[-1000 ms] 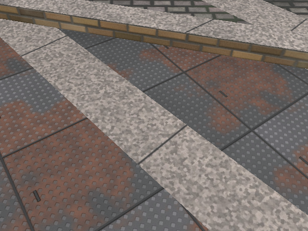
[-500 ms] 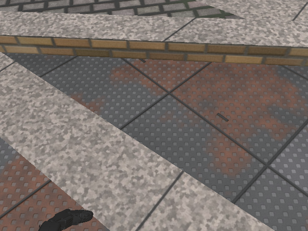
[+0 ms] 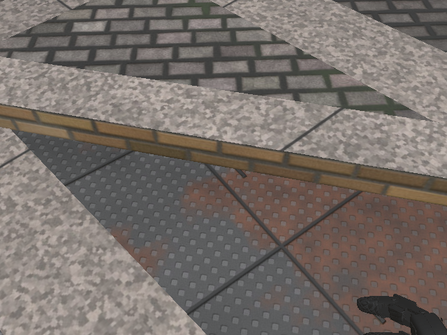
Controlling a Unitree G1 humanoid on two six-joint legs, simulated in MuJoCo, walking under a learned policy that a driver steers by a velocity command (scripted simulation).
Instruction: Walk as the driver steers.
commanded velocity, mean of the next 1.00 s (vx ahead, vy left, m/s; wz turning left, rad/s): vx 0.62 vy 0.00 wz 0.00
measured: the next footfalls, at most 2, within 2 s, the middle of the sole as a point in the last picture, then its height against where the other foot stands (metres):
right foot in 0.48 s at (275, 265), level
left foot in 0.88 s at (218, 224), level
